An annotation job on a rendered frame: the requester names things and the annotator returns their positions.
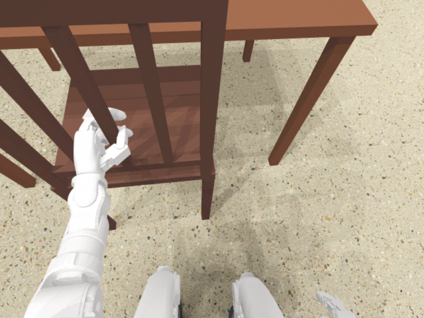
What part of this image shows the table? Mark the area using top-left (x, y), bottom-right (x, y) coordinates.
top-left (0, 0), bottom-right (378, 188)

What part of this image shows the robot right hand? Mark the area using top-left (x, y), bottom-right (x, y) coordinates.
top-left (316, 291), bottom-right (356, 318)

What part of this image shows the robot thigh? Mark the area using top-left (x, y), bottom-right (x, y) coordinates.
top-left (134, 271), bottom-right (180, 318)
top-left (232, 277), bottom-right (285, 318)

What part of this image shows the robot left hand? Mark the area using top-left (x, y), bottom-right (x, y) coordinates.
top-left (74, 107), bottom-right (133, 177)

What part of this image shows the chair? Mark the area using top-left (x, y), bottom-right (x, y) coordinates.
top-left (0, 0), bottom-right (229, 231)

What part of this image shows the robot left thigh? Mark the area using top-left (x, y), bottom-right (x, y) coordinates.
top-left (134, 271), bottom-right (180, 318)

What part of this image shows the robot right thigh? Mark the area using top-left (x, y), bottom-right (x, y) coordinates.
top-left (232, 277), bottom-right (285, 318)

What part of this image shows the left robot upper arm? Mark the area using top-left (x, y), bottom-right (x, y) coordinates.
top-left (26, 283), bottom-right (104, 318)

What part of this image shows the left robot forearm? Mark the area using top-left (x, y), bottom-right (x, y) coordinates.
top-left (24, 172), bottom-right (111, 318)

